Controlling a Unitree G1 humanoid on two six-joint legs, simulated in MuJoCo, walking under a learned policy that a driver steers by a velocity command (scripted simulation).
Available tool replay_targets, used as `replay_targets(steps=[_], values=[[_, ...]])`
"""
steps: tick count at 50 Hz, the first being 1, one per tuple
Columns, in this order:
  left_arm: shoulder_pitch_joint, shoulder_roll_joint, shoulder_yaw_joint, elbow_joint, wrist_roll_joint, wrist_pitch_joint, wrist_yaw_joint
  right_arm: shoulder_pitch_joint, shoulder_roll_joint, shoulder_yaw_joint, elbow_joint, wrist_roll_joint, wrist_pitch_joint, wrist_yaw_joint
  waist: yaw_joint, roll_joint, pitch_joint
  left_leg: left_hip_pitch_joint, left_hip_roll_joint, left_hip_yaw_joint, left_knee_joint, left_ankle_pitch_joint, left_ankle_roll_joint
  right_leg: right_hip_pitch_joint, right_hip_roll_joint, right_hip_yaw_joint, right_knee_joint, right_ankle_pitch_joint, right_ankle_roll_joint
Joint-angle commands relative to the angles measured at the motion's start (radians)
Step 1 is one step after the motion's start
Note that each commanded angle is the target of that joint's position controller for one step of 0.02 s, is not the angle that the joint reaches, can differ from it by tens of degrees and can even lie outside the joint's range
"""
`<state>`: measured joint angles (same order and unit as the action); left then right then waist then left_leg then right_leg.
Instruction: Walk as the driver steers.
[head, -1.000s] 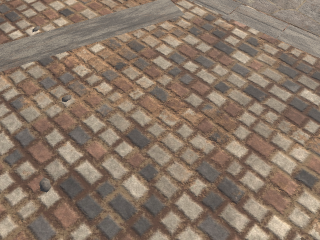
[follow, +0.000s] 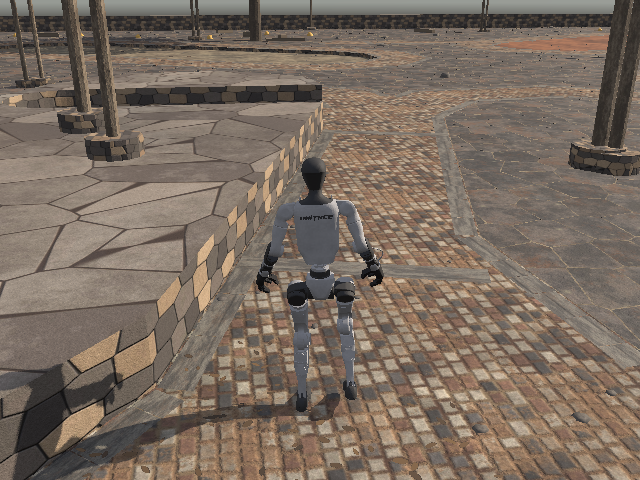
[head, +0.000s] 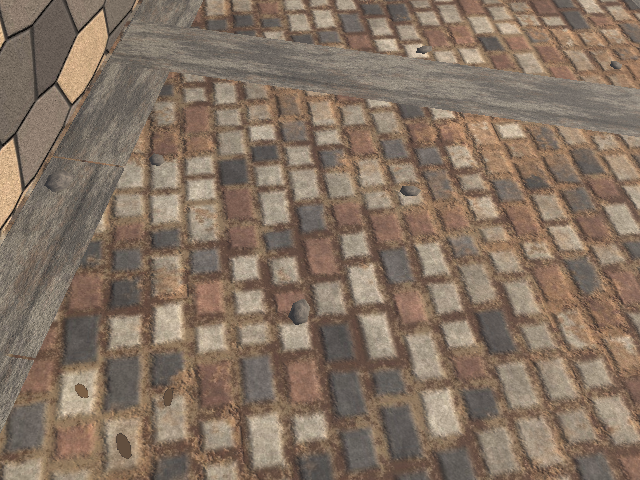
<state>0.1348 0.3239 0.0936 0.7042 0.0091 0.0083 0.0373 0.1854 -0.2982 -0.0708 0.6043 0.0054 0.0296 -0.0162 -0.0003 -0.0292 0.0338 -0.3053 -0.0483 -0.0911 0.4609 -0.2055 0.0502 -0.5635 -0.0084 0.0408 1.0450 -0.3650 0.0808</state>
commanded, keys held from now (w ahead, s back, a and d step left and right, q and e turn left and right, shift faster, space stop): no key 0.60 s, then w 0.22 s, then w+e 0.18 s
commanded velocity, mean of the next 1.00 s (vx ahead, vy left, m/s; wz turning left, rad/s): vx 0.10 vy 0.00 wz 0.11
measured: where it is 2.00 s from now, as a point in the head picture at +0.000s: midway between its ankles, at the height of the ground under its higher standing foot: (363, 395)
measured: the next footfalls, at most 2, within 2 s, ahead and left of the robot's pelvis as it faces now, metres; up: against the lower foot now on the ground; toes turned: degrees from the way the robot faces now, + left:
right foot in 0.22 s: +0.06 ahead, -0.14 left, +0.00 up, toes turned +7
right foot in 1.28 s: +0.41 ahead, -0.13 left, +0.00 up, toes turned -7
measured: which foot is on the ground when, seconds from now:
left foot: down 0.00-1.00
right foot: up 0.00-0.20, down 0.22-0.88, up 0.90-1.00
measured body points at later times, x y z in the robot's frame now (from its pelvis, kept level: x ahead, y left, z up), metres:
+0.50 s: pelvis +0.01 -0.03 -0.01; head +0.02 -0.03 +0.44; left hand +0.14 +0.23 -0.10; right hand +0.18 -0.28 -0.11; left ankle +0.00 +0.10 -0.74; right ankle +0.02 -0.15 -0.74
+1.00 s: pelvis +0.10 +0.00 -0.01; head +0.10 +0.01 +0.44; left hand +0.20 +0.27 -0.12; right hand +0.17 -0.26 -0.12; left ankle +0.01 +0.10 -0.74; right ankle +0.06 -0.14 -0.66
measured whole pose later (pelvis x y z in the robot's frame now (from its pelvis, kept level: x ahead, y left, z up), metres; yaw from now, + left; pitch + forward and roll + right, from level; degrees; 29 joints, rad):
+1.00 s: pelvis +0.10 +0.00 -0.01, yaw +3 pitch +2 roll +0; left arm 0.29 0.28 0.05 0.68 -0.04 -0.05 -0.01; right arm 0.40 -0.23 -0.06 0.71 0.00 -0.09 0.02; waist -0.03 -0.03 -0.02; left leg -0.13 -0.02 0.01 0.48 -0.38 0.03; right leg -0.50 0.04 0.09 1.15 -0.43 -0.04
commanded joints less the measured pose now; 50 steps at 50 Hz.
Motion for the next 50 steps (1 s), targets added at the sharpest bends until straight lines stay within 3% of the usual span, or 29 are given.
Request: replay_targets(steps=[1, 7, 9, 10, 11, 12, 13, 14, 17, 18, 20, 21, 27, 30, 32, 34, 35, 37, 39, 40, 42, 43, 44, 45, 46, 47, 48, 49, 50], values=[[-0.019, 0.053, 0.007, -0.07, -0.002, -0.016, -0.003, -0.033, -0.17, -0.048, -0.069, 0.002, -0.01, -0.015, -0.002, 0.169, -0.144, 0.164, 0.224, -0.242, -0.093, 0.28, 0.18, -0.013, 0.003, 0.026, -0.132, 0.036, 0.007], [-0.026, 0.057, 0.001, -0.081, -0.014, -0.025, -0.025, -0.034, -0.158, -0.034, -0.055, -0.007, -0.002, 0.0, -0.029, 0.193, -0.126, 0.096, 0.232, -0.318, -0.06, 0.235, 0.182, 0.154, 0.009, 0.007, -0.326, -0.01, -0.019], [0.007, 0.042, -0.002, -0.076, -0.014, -0.034, -0.034, -0.059, -0.138, -0.022, -0.052, 0.0, 0.0, 0.002, 0.003, 0.183, -0.124, 0.084, 0.208, -0.324, -0.027, 0.25, 0.158, 0.247, 0.012, -0.006, -0.494, 0.072, -0.041], [0.032, 0.033, -0.005, -0.07, -0.007, -0.04, -0.038, -0.06, -0.117, -0.013, -0.048, 0.004, 0.0, 0.0, 0.025, 0.169, -0.122, 0.055, 0.179, -0.312, -0.013, 0.211, 0.121, 0.337, 0.006, -0.007, -0.637, 0.206, -0.058], [0.043, 0.068, -0.001, -0.077, 0.012, -0.044, -0.037, -0.022, -0.088, -0.004, -0.04, -0.006, -0.006, -0.002, 0.011, 0.111, -0.137, 0.004, 0.137, -0.283, 0.025, 0.096, 0.063, 0.434, -0.078, 0.064, -0.665, 0.337, -0.087], [0.038, 0.143, 0.011, -0.092, 0.027, -0.042, -0.031, 0.048, -0.061, 0.003, -0.035, -0.027, -0.016, 0.001, -0.05, -0.089, -0.156, -0.067, 0.023, -0.161, 0.164, -0.136, 0.0, 0.494, -0.239, 0.215, -0.662, 0.554, -0.165], [0.003, 0.1, -0.004, -0.074, 0.036, -0.042, -0.033, 0.019, -0.08, -0.004, -0.046, -0.02, -0.021, -0.002, -0.061, -0.221, -0.122, -0.068, -0.001, -0.065, 0.172, -0.259, -0.047, 0.372, -0.316, 0.324, -0.703, 0.504, -0.293], [-0.048, 0.047, -0.02, -0.096, 0.027, -0.046, -0.035, 0.008, -0.12, -0.015, -0.032, -0.021, -0.02, -0.006, -0.05, -0.172, -0.099, -0.022, 0.03, -0.05, 0.193, -0.245, -0.073, 0.34, -0.289, 0.298, -0.718, 0.429, -0.304], [-0.04, 0.063, -0.019, -0.085, 0.002, -0.051, -0.031, -0.028, -0.074, -0.009, -0.023, -0.027, -0.004, -0.002, -0.033, -0.141, -0.089, 0.057, 0.049, -0.04, 0.057, -0.024, -0.081, 0.341, -0.174, 0.182, -0.677, 0.293, -0.196], [-0.022, 0.055, -0.024, -0.083, 0.005, -0.051, -0.031, -0.027, -0.059, -0.004, -0.02, -0.026, -0.002, 0.003, -0.031, -0.122, -0.089, 0.096, 0.055, -0.043, 0.037, 0.034, -0.075, 0.322, -0.145, 0.152, -0.664, 0.255, -0.167], [0.011, 0.049, -0.028, -0.089, 0.012, -0.05, -0.036, -0.013, -0.078, -0.01, -0.006, -0.02, -0.002, 0.01, -0.003, -0.036, -0.065, 0.082, 0.054, -0.056, 0.044, 0.044, -0.038, 0.299, -0.086, 0.086, -0.652, 0.133, -0.126], [0.003, 0.05, -0.029, -0.094, 0.012, -0.049, -0.037, -0.012, -0.066, -0.008, -0.005, -0.016, -0.006, 0.012, -0.008, -0.025, -0.055, 0.065, 0.056, -0.059, 0.036, 0.035, -0.026, 0.308, -0.074, 0.07, -0.632, 0.116, -0.116], [0.02, 0.021, -0.036, -0.106, 0.005, -0.043, -0.037, -0.009, -0.051, -0.005, 0.014, -0.02, -0.026, 0.009, 0.01, 0.064, -0.063, 0.042, 0.072, -0.087, 0.009, 0.063, -0.029, 0.345, -0.046, 0.029, -0.569, 0.18, -0.114], [0.022, 0.012, -0.038, -0.108, 0.005, -0.042, -0.039, -0.003, -0.046, -0.004, 0.017, -0.019, -0.028, 0.006, 0.009, 0.065, -0.06, 0.042, 0.074, -0.09, 0.009, 0.058, -0.03, 0.344, -0.041, 0.025, -0.565, 0.185, -0.111], [0.035, 0.011, -0.037, -0.104, 0.004, -0.038, -0.038, 0.019, -0.045, -0.003, 0.023, -0.017, -0.024, 0.001, 0.006, 0.055, -0.067, 0.035, 0.05, -0.069, 0.011, -0.156, -0.018, 0.332, -0.02, 0.013, -0.572, -0.016, -0.121], [0.052, 0.029, -0.03, -0.104, -0.01, -0.037, -0.033, 0.039, -0.053, -0.008, 0.017, -0.008, -0.03, -0.001, 0.001, 0.026, 0.004, -0.041, 0.033, -0.051, 0.027, -0.405, 0.007, 0.272, -0.025, 0.044, -0.592, -0.259, -0.157], [0.066, 0.031, -0.03, -0.104, -0.015, -0.043, -0.03, 0.04, -0.047, -0.006, 0.011, -0.004, -0.041, -0.001, 0.004, 0.015, 0.04, -0.079, 0.033, -0.046, 0.041, -0.44, 0.015, 0.254, -0.041, 0.077, -0.609, -0.322, -0.178], [0.113, 0.043, -0.026, -0.095, -0.022, -0.062, -0.03, 0.035, -0.023, 0.001, 0.001, 0.006, -0.073, 0.006, 0.014, -0.025, 0.063, -0.14, 0.03, -0.016, 0.109, -0.397, 0.018, 0.285, -0.102, 0.184, -0.656, -0.381, -0.227], [0.152, 0.076, -0.016, -0.082, -0.023, -0.071, -0.033, 0.019, 0.006, 0.006, -0.011, 0.015, -0.103, 0.018, 0.016, -0.111, 0.058, -0.178, 0.013, 0.062, 0.228, -0.258, 0.008, 0.339, -0.215, 0.361, -0.752, -0.411, -0.293], [0.151, 0.091, -0.012, -0.08, -0.026, -0.071, -0.035, 0.017, 0.0, 0.004, -0.016, 0.021, -0.113, 0.022, 0.008, -0.136, 0.073, -0.174, 0.025, 0.079, 0.234, -0.225, 0.013, 0.331, -0.259, 0.415, -0.771, -0.375, -0.317], [0.107, 0.078, -0.019, -0.094, -0.034, -0.064, -0.043, 0.07, -0.005, -0.001, -0.001, 0.016, -0.128, 0.032, -0.032, -0.127, 0.061, 0.008, 0.03, 0.072, 0.116, -0.198, 0.039, 0.232, -0.214, 0.341, -0.723, -0.196, -0.284], [0.028, 0.048, -0.03, -0.124, -0.037, -0.063, -0.045, 0.156, -0.028, -0.014, 0.025, 0.012, -0.134, 0.036, -0.089, -0.085, 0.041, 0.136, 0.05, 0.022, 0.031, -0.17, 0.054, 0.159, -0.137, 0.231, -0.63, -0.049, -0.231], [-0.022, 0.0, -0.042, -0.161, -0.038, -0.073, -0.043, 0.249, -0.107, -0.04, 0.054, 0.009, -0.14, 0.038, -0.112, 0.1, 0.014, 0.301, 0.151, -0.18, -0.059, -0.137, 0.097, 0.018, 0.005, 0.051, -0.37, 0.091, -0.15], [-0.025, 0.019, -0.039, -0.183, -0.04, -0.092, -0.037, 0.346, -0.186, -0.066, 0.072, 0.002, -0.138, 0.044, -0.142, 0.306, -0.025, 0.485, 0.335, -0.468, -0.163, 0.0, 0.196, -0.196, 0.066, -0.015, -0.088, -0.031, -0.098], [-0.005, 0.064, -0.023, -0.164, -0.053, -0.098, -0.032, 0.385, -0.14, -0.054, 0.083, -0.011, -0.137, 0.041, -0.145, 0.241, -0.007, 0.527, 0.416, -0.535, -0.158, 0.133, 0.256, -0.335, 0.067, 0.084, 0.102, -0.227, -0.101], [0.029, 0.056, -0.021, -0.146, -0.065, -0.095, -0.034, 0.373, -0.105, -0.042, 0.083, -0.016, -0.137, 0.036, -0.113, 0.14, 0.006, 0.546, 0.413, -0.457, -0.132, 0.179, 0.242, -0.394, 0.042, 0.136, 0.195, -0.192, -0.12], [0.031, 0.032, -0.029, -0.138, -0.062, -0.088, -0.039, 0.346, -0.082, -0.035, 0.08, -0.016, -0.135, 0.032, -0.095, 0.097, 0.002, 0.553, 0.391, -0.361, -0.138, 0.198, 0.21, -0.428, 0.02, 0.136, 0.211, -0.115, -0.133], [0.012, 0.018, -0.031, -0.137, -0.054, -0.082, -0.046, 0.309, -0.06, -0.026, 0.086, -0.01, -0.13, 0.028, -0.08, 0.084, 0.023, 0.526, 0.365, -0.271, -0.167, 0.215, 0.174, -0.439, -0.007, 0.134, 0.177, -0.041, -0.138], [0.005, 0.014, -0.029, -0.132, -0.048, -0.076, -0.053, 0.276, -0.034, -0.015, 0.088, -0.011, -0.126, 0.024, -0.067, 0.11, 0.031, 0.48, 0.334, -0.19, -0.196, 0.23, 0.137, -0.4, -0.028, 0.118, 0.135, 0.022, -0.133]])
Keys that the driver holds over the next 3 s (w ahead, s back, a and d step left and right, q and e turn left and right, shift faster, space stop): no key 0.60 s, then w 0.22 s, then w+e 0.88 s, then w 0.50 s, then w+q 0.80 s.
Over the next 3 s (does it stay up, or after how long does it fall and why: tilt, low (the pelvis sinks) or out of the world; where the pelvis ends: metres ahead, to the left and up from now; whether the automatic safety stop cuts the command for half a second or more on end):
stays up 1.11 -0.28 0.00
